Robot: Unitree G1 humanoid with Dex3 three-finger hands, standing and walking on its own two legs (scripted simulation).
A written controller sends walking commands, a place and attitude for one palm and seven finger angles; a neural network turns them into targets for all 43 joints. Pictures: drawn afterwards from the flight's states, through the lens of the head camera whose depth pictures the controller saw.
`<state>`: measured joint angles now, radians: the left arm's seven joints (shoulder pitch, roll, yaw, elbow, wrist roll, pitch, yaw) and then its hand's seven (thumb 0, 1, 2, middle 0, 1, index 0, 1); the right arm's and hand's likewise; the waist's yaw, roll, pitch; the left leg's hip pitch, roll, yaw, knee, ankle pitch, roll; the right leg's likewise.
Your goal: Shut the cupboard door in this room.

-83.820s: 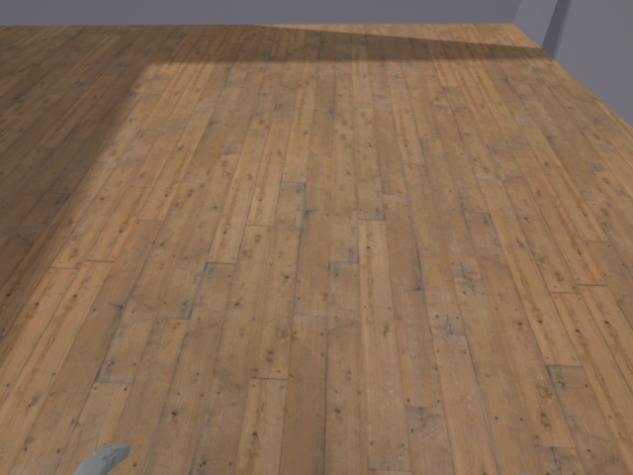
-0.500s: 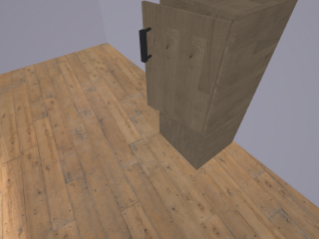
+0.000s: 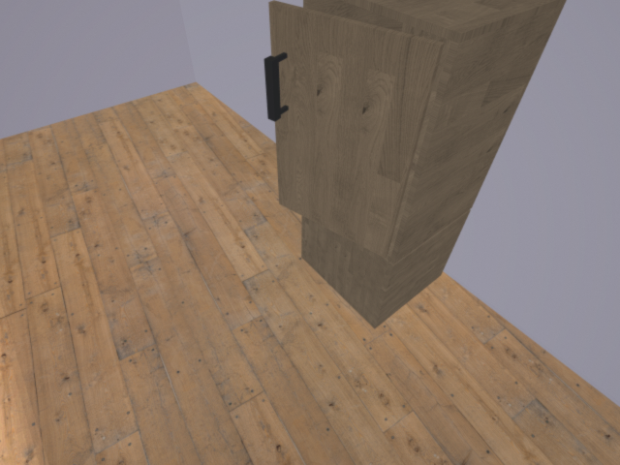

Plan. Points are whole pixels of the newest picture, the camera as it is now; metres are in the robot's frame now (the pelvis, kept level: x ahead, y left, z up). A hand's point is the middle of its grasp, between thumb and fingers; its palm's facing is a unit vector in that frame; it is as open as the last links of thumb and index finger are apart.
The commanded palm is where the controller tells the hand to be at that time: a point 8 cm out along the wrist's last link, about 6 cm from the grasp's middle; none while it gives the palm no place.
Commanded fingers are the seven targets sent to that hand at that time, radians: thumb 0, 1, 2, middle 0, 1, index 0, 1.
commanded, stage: look to check the result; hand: left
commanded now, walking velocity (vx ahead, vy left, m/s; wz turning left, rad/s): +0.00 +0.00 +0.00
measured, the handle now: (278, 87) +0.91 +0.12 +0.06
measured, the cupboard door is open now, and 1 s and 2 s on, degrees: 16 16 16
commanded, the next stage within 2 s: walk to a spot facing it in 0.50 s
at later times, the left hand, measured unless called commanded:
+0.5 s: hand out of the picture -0.05 +0.17 -0.18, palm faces +0.03 -0.98 -0.18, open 7.4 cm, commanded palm none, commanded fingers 0.00 0.90 0.90 -0.20 -0.30 -0.20 -0.30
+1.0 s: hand out of the picture +0.00 +0.21 -0.21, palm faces +0.18 -0.96 -0.21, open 7.4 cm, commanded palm none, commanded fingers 0.00 0.90 0.90 -0.20 -0.30 -0.20 -0.30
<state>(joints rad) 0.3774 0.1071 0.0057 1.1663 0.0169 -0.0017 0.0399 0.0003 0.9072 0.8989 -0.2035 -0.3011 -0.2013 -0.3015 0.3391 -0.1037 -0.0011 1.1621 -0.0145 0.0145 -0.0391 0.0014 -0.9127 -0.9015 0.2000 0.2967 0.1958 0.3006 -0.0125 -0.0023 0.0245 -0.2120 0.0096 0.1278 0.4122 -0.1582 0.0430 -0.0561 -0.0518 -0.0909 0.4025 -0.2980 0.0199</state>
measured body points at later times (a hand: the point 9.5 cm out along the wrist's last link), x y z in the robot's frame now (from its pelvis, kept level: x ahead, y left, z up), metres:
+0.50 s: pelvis +0.00 +0.00 +0.00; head +0.00 +0.01 +0.45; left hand -0.05 +0.22 -0.16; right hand -0.03 -0.21 -0.16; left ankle +0.05 +0.09 -0.74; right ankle -0.05 -0.13 -0.74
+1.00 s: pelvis +0.00 +0.02 -0.03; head +0.04 +0.05 +0.42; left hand -0.01 +0.26 -0.19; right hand +0.04 -0.22 -0.17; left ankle +0.03 +0.09 -0.74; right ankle -0.05 -0.12 -0.72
